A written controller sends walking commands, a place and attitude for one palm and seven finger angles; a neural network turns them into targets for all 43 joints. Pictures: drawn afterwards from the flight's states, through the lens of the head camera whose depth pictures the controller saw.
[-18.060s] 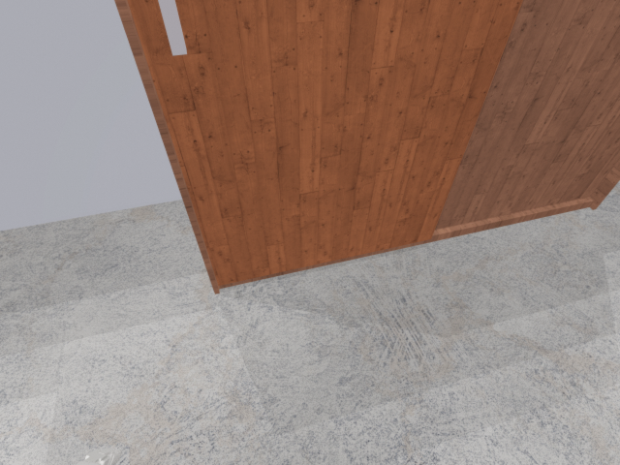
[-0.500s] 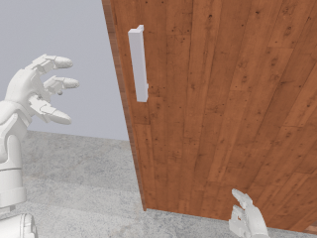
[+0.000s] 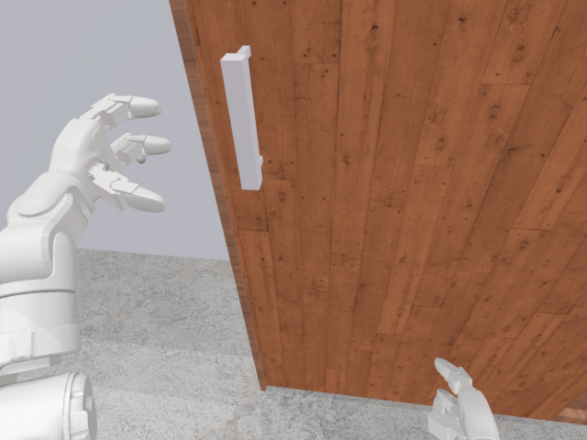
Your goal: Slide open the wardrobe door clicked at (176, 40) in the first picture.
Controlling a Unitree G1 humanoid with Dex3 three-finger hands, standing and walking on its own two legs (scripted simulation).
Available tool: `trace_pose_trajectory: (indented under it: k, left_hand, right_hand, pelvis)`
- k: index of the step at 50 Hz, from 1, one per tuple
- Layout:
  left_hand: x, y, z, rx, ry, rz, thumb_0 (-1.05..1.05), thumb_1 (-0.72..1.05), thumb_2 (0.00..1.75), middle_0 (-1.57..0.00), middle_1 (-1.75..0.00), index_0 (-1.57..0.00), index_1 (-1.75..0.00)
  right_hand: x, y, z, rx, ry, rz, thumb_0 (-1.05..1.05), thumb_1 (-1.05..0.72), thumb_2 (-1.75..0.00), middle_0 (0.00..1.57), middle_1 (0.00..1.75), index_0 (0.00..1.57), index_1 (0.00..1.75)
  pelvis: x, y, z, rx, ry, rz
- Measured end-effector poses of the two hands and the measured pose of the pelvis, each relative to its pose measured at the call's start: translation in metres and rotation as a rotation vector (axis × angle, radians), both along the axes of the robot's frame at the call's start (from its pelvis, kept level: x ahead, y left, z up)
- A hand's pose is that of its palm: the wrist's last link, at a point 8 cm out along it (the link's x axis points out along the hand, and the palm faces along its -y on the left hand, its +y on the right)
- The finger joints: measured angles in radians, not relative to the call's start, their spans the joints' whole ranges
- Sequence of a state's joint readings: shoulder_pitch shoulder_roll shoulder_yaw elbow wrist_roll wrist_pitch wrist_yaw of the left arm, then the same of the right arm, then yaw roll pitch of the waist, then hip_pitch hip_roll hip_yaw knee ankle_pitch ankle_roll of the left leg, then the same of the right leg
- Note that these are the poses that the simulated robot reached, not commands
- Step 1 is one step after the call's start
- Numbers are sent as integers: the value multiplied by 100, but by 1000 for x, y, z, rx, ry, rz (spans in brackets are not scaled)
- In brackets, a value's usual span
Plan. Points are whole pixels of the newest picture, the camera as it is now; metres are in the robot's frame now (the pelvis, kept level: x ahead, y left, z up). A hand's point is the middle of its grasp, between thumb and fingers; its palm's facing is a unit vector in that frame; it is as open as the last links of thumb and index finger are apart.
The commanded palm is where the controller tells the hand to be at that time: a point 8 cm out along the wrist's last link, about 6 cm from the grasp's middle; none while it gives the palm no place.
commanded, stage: move the hooked fingers beside the handle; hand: left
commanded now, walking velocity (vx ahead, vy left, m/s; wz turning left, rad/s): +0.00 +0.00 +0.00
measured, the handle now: (248, 120) +0.47 +0.12 +0.25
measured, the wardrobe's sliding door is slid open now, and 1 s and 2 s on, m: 0.00 0.00 0.00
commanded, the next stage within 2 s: feel for the door with the fingertips in 1.52 s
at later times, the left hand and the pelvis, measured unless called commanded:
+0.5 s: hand (176, 146) +0.38 +0.19 +0.26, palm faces +0.00 -1.00 -0.04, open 14.0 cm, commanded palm +0.36 +0.24 +0.26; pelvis +0.01 +0.00 +0.00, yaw -1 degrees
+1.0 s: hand (197, 140) +0.40 +0.17 +0.26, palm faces +0.02 -1.00 -0.02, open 14.0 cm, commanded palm +0.37 +0.23 +0.25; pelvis +0.01 +0.00 +0.00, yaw -2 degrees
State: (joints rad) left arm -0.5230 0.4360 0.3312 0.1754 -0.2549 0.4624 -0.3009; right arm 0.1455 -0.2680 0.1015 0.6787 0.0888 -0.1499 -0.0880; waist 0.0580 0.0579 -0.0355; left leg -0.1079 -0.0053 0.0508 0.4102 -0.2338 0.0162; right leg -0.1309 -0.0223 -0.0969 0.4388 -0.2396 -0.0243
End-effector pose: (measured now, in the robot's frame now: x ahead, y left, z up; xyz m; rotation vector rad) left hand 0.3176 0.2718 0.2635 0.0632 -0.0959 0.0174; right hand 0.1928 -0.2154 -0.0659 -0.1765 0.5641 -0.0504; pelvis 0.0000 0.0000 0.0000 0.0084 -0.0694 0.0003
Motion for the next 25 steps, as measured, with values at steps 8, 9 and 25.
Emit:
trace_pose_trajectory:
  k: [8,9,25]
  left_hand:
    - [16,-1,-6,-7,37,23,-2,-50,30,-30,-120,-30,-120]
    - [18,-1,-6,-8,34,21,-2,-50,30,-30,-120,-30,-120]
    - [43,-26,-7,-25,30,-16,-2,-50,30,-30,-120,-30,-120]
  right_hand:
    - [-6,-8,-4,-5,25,-27,1,-90,-89,20,30,20,30]
    - [-7,-9,-4,-8,29,-30,1,-90,-89,20,30,20,30]
    - [-16,-14,-10,-12,68,-66,1,-90,-89,20,30,20,30]
  pelvis:
    - [2,-2,0,-1,10,-3]
    - [2,-2,0,-1,11,-3]
    - [6,1,0,0,22,-11]
